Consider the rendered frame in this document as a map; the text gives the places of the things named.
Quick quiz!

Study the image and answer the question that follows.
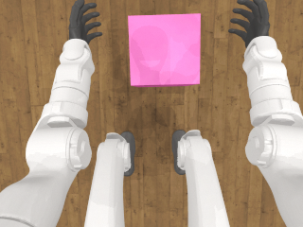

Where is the left robot upper arm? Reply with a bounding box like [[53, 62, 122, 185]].
[[0, 127, 92, 227]]

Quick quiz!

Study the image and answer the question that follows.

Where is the robot right hand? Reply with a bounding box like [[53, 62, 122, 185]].
[[228, 0, 270, 48]]

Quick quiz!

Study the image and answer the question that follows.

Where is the carton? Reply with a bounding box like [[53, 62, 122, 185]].
[[128, 13, 201, 88]]

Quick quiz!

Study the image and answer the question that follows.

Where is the robot right thigh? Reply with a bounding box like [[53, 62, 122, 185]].
[[177, 135, 230, 227]]

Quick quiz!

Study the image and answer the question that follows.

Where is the robot left hand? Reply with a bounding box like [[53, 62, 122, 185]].
[[68, 0, 102, 44]]

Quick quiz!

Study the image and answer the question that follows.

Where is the robot left forearm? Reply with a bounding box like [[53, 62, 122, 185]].
[[26, 39, 95, 165]]

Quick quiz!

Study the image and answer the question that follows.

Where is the right robot upper arm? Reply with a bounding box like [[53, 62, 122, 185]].
[[245, 123, 303, 227]]

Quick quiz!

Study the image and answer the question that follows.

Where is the robot right forearm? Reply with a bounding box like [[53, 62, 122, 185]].
[[242, 36, 303, 127]]

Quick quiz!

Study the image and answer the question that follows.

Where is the right robot foot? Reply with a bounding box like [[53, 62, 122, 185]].
[[171, 130, 186, 175]]

